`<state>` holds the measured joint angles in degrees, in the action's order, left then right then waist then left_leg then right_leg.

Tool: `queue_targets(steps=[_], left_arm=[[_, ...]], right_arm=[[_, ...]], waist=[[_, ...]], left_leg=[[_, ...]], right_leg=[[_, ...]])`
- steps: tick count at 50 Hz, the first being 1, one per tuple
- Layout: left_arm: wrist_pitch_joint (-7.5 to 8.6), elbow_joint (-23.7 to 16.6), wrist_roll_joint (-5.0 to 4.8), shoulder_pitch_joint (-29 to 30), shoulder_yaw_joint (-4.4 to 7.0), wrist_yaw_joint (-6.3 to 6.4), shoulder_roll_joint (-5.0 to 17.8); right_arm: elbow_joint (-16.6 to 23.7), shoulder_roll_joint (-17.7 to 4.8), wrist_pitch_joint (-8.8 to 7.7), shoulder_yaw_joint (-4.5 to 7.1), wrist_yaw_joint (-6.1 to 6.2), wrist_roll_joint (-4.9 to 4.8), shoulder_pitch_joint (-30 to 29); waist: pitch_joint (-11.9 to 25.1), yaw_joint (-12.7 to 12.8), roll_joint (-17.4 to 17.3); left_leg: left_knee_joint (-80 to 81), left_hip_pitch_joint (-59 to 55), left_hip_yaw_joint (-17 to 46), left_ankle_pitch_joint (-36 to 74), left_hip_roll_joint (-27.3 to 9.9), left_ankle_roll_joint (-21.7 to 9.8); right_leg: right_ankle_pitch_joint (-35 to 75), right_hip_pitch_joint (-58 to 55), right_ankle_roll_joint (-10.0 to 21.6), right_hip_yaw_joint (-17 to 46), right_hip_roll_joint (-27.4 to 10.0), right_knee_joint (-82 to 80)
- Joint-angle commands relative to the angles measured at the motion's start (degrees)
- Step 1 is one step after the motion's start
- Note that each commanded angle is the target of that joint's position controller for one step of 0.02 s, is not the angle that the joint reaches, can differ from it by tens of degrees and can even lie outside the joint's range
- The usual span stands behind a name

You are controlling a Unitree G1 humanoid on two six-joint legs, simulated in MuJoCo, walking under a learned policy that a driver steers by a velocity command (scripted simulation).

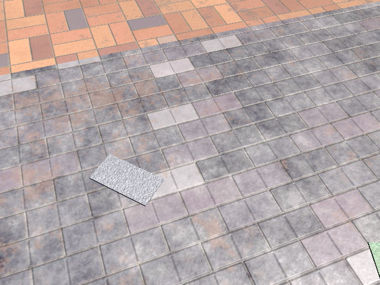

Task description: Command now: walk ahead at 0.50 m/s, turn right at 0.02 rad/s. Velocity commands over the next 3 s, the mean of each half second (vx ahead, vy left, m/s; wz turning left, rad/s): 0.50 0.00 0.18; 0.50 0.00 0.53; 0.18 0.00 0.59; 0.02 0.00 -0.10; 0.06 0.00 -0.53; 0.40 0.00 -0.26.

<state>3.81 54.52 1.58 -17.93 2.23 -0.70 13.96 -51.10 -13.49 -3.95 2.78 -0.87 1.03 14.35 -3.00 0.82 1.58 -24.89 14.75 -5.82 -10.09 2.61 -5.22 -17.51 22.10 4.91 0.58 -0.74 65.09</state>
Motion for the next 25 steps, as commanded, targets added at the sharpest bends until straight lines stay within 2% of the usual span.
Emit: queue_targets(steps=[1, 3, 6, 8, 10, 13, 16, 17, 18, 19, 20, 21, 22, 23, 24, 25], left_arm=[[-0.90, -1.52, 0.65, -3.91, 0.44, -0.86, 2.09], [-1.34, -2.77, 0.65, 0.26, 0.34, -1.12, 1.92], [-1.47, -5.13, 0.44, 8.05, 0.12, -1.21, 1.95], [-1.27, -6.39, 0.12, 12.50, -0.32, -1.28, 1.21], [-1.11, -7.64, 0.01, 16.77, -0.66, -1.26, 0.76], [-0.78, -9.04, -0.14, 20.63, -0.70, -1.03, 1.32], [0.10, -9.92, -0.38, 20.48, -0.33, -0.78, 2.71], [0.53, -9.23, -0.45, 17.48, 0.01, -0.53, 3.43], [1.04, -7.45, -0.37, 11.59, 0.59, -0.09, 4.46], [1.82, -4.69, 0.33, 2.30, 1.51, 0.61, 6.46], [2.32, -3.89, 1.89, -7.55, 2.81, 1.56, 11.57], [1.53, -4.34, 1.96, -6.96, 3.94, 1.33, 15.76], [0.73, -5.48, 0.56, -2.44, 3.00, 1.05, 10.13], [0.85, -6.09, 0.12, 2.41, 1.89, 0.94, 6.11], [1.20, -6.05, 0.16, 4.64, 1.48, 0.81, 4.23], [1.55, -5.61, -0.04, 4.79, 1.22, 1.06, 3.25]], right_arm=[[-0.19, -4.13, -1.75, 0.63, 0.07, -0.53, 4.80], [-1.49, -5.32, -2.07, 0.89, 0.14, -0.71, 6.85], [-3.08, -4.81, -1.94, 0.57, 0.20, -0.81, 10.07], [-3.83, -4.62, -1.93, 0.36, 0.27, -0.79, 11.52], [-4.85, -4.66, -1.90, 0.24, 0.51, -0.76, 13.99], [-5.83, -5.45, -1.48, 0.32, 1.02, -0.36, 16.13], [-5.81, -6.70, -1.05, 0.73, 1.59, 0.17, 14.70], [-5.57, -7.17, -0.97, 0.91, 1.67, 0.28, 13.33], [-5.37, -7.60, -0.94, 1.07, 1.57, 0.18, 12.15], [-5.04, -7.01, -0.99, 0.93, 1.31, -0.18, 11.35], [-2.70, -4.49, -1.18, 0.29, 1.13, -0.80, 11.21], [-1.64, 1.08, -0.69, -0.54, 1.31, -2.92, 18.14], [-2.83, -5.55, 0.16, 0.98, 1.74, -1.17, 14.80], [-2.16, -5.41, 0.22, 1.39, 1.24, -0.89, 10.98], [-1.77, -3.78, 0.34, 1.22, 0.84, -0.79, 9.21], [-1.70, -3.39, 0.96, 1.43, 0.41, -0.04, 8.32]], waist=[[1.73, 1.01, -5.18], [0.04, 0.77, -4.86], [-1.96, -0.85, -4.76], [-2.49, -1.87, -4.82], [-2.87, -3.20, -4.93], [-2.88, -4.27, -5.21], [-2.41, -2.85, -5.65], [-1.29, -1.21, -5.91], [1.53, 1.32, -5.52], [6.99, 5.15, -3.07], [15.79, 7.99, 3.03], [21.72, 3.98, 15.49], [15.96, 3.26, 4.79], [8.26, 1.64, 1.50], [4.73, 0.52, 0.83], [2.97, -0.33, 2.09]], left_leg=[[15.81, -5.51, 15.35, 10.86, -14.88, -6.54], [17.54, -6.02, 12.95, 11.92, -14.25, -6.76], [18.58, -8.22, 10.41, 14.95, -12.79, -6.29], [18.37, -9.08, 8.75, 17.41, -11.89, -5.65], [17.54, -10.42, 9.30, 19.85, -11.92, -5.58], [14.57, -15.18, 11.34, 23.70, -13.26, -6.33], [10.45, -18.06, 13.67, 28.91, -14.80, -6.08], [7.46, -17.57, 13.75, 32.88, -14.58, -5.30], [1.17, -16.50, 13.26, 37.38, -13.33, -4.45], [-9.88, -11.58, 11.14, 34.08, -10.29, -3.28], [-26.75, -1.05, 8.54, 15.47, -6.33, -2.23], [-43.34, 17.46, 4.85, -21.10, 2.24, -0.53], [-47.43, 21.22, 9.22, -18.11, -1.88, -1.36], [-46.17, 21.33, 9.73, -12.34, -4.07, -1.32], [-44.27, 19.69, 9.42, -8.96, -5.86, -0.88], [-42.75, 18.28, 9.14, -7.68, -6.99, -0.35]], right_leg=[[3.66, 7.15, -1.15, 0.77, -3.81, -0.27], [7.15, 11.32, -2.18, -0.38, -4.91, -3.37], [13.03, 16.11, -3.48, -2.00, -5.66, -11.30], [16.31, 15.40, -3.88, -3.13, -5.01, -18.39], [18.39, 13.99, -4.07, -3.96, -3.91, -24.08], [17.63, 13.62, -3.93, -3.80, -2.47, -28.91], [12.47, 9.96, -2.62, -2.79, -1.30, -32.60], [10.09, 5.10, -1.92, -2.84, -0.21, -34.35], [8.91, -2.83, -0.99, -3.52, 1.45, -37.00], [10.77, -15.93, 0.64, -2.24, 0.14, -39.53], [4.27, -30.46, 3.39, 12.11, -13.88, -40.47], [0.33, -41.54, 9.84, 35.56, -26.87, -47.07], [-4.93, -34.99, 8.39, 34.53, -23.85, -49.12], [-3.52, -26.87, 6.67, 25.06, -21.32, -50.61], [2.36, -20.95, 5.35, 18.24, -18.87, -52.70], [5.99, -17.39, 4.09, 13.11, -16.85, -53.89]])
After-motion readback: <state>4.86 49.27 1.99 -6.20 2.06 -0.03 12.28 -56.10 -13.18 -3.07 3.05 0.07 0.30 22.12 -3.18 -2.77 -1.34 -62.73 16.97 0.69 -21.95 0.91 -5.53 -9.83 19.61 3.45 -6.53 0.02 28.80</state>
